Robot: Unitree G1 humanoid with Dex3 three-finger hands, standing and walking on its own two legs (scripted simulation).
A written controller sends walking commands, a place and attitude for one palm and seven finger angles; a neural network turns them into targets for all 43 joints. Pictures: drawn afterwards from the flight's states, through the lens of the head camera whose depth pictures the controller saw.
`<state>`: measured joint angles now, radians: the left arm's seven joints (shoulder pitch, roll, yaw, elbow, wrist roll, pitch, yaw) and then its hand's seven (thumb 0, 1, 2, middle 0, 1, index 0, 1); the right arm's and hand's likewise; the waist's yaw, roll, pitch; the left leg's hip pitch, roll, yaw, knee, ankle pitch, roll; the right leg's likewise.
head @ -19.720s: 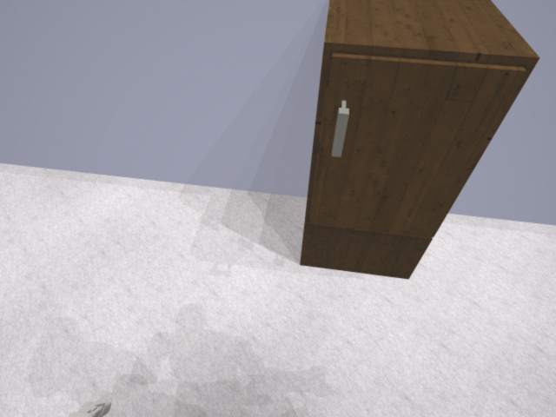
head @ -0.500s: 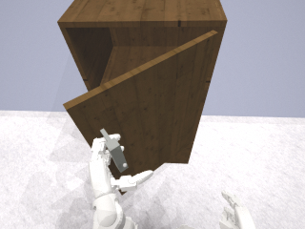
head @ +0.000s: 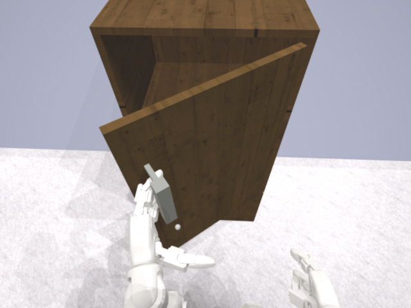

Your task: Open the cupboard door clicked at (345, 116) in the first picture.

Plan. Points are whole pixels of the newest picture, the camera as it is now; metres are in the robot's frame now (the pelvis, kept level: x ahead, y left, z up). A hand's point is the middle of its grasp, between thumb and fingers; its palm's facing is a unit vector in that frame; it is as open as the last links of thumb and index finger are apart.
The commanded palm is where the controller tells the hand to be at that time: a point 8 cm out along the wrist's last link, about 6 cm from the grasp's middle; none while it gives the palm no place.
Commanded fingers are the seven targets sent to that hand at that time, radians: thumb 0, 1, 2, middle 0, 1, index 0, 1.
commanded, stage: slide the hand sideways off the handle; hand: left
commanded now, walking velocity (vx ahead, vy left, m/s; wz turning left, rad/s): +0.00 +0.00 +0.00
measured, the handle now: (159, 193) +0.32 +0.11 +0.05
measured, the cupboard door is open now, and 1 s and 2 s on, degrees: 37 42 42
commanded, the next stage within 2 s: draw the hand back to the body in 1.12 s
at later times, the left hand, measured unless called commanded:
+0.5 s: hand (172, 255) +0.21 +0.07 +0.06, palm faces -0.08 -1.00 +0.02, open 16.2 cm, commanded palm +0.18 +0.13 +0.05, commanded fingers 0.00 -0.50 0.30 -0.15 -0.30 -0.15 -0.30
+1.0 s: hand (133, 279) +0.17 +0.12 +0.05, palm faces -0.02 -1.00 -0.02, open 16.2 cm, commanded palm +0.14 +0.19 +0.05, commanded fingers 0.00 -0.50 0.30 -0.15 -0.30 -0.15 -0.30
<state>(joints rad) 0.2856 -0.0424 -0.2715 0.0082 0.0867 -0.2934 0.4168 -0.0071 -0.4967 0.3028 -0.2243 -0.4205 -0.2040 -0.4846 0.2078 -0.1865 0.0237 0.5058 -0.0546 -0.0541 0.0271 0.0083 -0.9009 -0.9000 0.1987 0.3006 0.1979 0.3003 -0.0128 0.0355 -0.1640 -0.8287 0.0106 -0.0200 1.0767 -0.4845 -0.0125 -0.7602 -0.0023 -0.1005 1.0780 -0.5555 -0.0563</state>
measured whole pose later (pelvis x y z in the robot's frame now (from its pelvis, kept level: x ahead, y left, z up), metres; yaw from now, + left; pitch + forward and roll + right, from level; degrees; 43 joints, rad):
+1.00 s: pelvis -0.01 +0.00 -0.02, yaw -1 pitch +15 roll -1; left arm 0.65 0.13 -0.07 -0.26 -0.14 -0.41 -0.08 -0.01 -0.50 0.30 -0.16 -0.30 -0.17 -0.31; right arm 0.24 -0.21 0.00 0.40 0.01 -0.04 -0.02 0.01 -0.90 -0.90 0.20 0.30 0.20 0.30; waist 0.01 0.04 -0.17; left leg -0.92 0.03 -0.02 1.19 -0.53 -0.01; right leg -0.85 0.01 -0.10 1.18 -0.59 -0.05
